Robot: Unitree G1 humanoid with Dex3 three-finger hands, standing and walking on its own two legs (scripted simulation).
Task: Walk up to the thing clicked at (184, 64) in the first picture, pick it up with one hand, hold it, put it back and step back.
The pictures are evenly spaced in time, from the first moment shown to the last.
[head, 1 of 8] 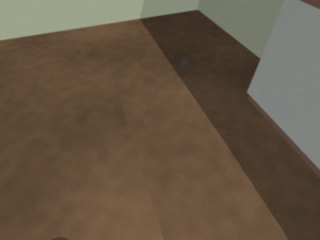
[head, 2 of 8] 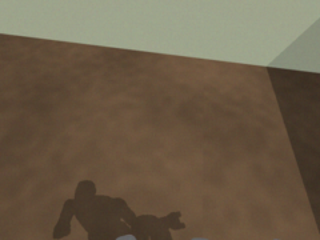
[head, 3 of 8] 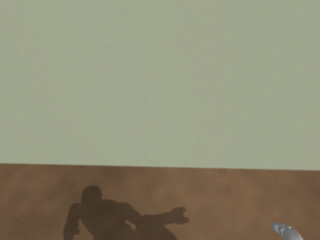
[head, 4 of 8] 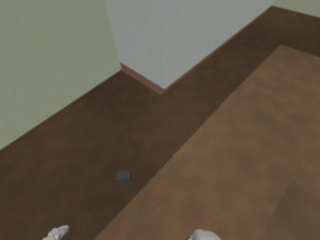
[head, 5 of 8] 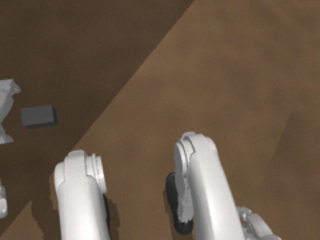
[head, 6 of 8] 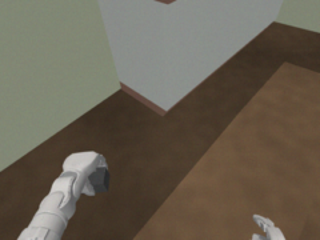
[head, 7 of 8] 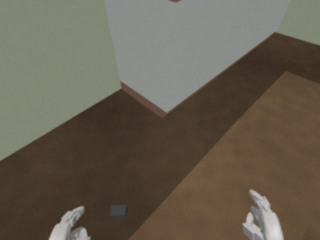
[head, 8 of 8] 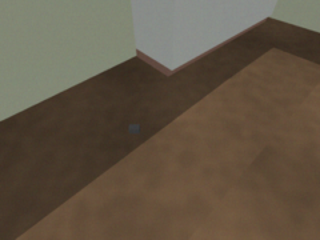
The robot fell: no
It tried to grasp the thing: yes
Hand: left
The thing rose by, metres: 0.68
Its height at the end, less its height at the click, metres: +0.00
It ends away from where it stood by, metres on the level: 0.01
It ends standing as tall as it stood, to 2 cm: yes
